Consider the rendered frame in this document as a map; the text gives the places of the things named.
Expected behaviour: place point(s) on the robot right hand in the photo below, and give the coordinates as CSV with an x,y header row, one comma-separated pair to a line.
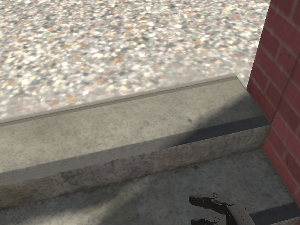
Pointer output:
x,y
235,214

